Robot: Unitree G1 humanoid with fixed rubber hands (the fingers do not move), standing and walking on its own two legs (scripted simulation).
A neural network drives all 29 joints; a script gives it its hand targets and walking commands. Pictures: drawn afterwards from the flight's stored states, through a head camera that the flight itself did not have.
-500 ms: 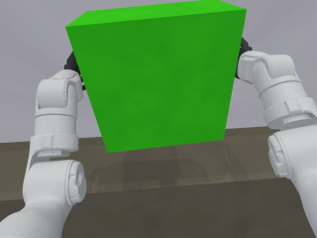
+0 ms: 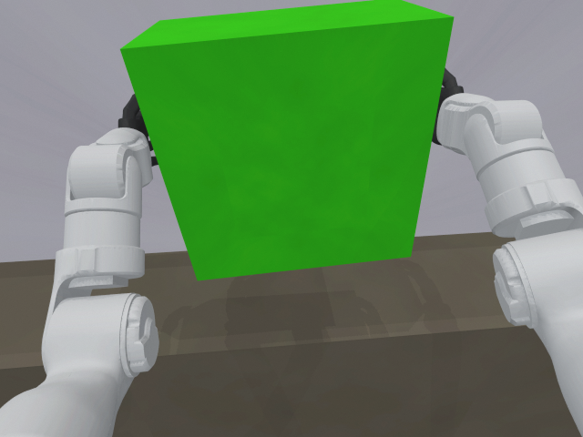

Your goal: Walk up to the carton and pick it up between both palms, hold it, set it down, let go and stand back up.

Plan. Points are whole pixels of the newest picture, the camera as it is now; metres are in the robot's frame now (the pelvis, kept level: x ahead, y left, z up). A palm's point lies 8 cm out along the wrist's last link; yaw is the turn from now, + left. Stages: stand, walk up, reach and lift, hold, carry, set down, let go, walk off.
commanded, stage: hold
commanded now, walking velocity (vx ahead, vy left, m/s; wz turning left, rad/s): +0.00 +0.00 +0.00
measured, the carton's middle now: (292, 145) +0.38 +0.00 +0.28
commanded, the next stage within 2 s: set down in 0.50 s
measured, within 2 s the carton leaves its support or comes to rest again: neither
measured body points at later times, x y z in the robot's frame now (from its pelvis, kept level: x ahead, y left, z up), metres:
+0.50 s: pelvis +0.00 +0.00 +0.00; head -0.09 +0.01 +0.44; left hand +0.38 +0.20 +0.30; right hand +0.39 -0.19 +0.32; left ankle +0.06 +0.12 -0.75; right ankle -0.02 -0.12 -0.75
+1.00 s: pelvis +0.01 -0.01 +0.00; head -0.07 +0.02 +0.45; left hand +0.39 +0.22 +0.27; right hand +0.42 -0.16 +0.29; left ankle +0.06 +0.12 -0.75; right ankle -0.02 -0.12 -0.75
